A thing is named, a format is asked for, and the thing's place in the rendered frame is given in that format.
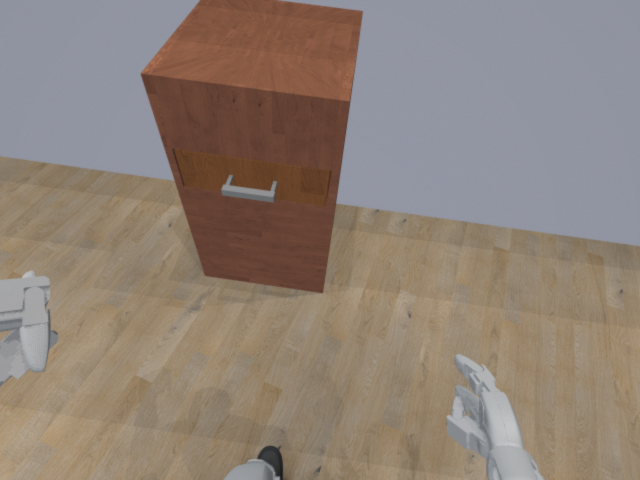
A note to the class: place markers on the robot left hand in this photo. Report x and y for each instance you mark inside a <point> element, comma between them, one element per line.
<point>23,309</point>

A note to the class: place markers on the robot left foot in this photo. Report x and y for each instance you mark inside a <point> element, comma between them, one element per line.
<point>272,455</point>

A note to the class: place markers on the robot right hand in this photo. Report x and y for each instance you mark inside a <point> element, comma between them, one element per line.
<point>492,422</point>

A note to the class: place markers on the robot left shin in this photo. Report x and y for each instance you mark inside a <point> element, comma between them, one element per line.
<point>262,462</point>

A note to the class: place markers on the handle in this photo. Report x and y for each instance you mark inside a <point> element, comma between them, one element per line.
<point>248,193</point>

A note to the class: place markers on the drawer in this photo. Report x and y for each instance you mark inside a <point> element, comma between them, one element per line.
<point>294,183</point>

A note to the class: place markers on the cabinet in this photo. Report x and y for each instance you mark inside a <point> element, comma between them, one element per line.
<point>266,80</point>

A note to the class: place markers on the robot right forearm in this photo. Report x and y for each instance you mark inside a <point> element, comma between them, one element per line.
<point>511,463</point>

